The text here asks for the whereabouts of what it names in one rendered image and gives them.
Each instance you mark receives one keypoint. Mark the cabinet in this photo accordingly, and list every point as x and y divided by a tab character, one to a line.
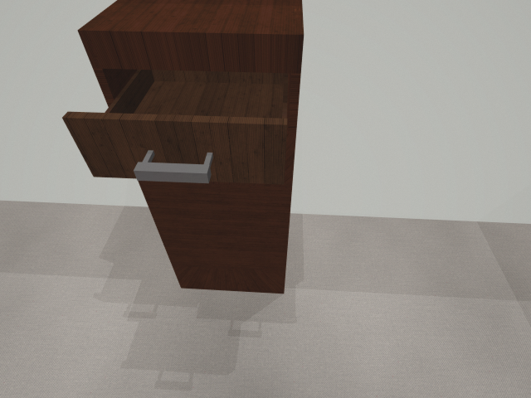
219	235

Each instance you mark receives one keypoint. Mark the drawer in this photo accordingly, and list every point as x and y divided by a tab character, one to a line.
240	117

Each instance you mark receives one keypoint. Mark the handle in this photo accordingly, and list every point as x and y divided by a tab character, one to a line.
173	172

